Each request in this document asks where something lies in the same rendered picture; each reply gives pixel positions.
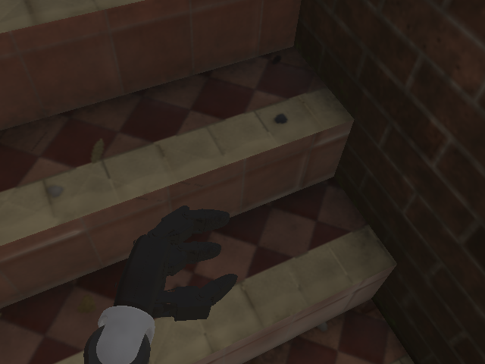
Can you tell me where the left robot hand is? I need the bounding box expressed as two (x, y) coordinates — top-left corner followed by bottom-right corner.
(113, 206), (238, 322)

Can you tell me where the left robot forearm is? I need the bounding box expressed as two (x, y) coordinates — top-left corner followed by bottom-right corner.
(83, 306), (155, 364)

